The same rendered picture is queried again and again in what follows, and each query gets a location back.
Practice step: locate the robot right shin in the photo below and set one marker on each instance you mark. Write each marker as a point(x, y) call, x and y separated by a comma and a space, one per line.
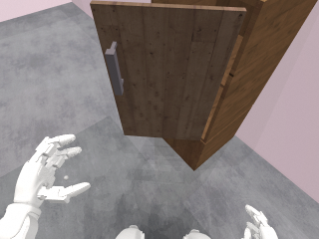
point(194, 231)

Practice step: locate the robot left hand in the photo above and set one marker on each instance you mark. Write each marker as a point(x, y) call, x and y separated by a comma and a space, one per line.
point(34, 174)

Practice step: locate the left robot forearm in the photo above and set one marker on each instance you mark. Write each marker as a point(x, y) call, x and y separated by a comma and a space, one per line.
point(20, 221)

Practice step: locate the cupboard door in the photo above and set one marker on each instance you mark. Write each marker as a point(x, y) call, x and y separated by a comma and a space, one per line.
point(172, 58)

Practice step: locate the handle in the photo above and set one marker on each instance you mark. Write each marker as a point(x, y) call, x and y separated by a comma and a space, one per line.
point(114, 69)

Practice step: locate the left robot thigh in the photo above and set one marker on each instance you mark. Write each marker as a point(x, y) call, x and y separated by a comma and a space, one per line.
point(131, 233)

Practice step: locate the robot right hand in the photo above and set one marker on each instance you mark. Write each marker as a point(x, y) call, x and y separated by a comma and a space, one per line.
point(261, 222)

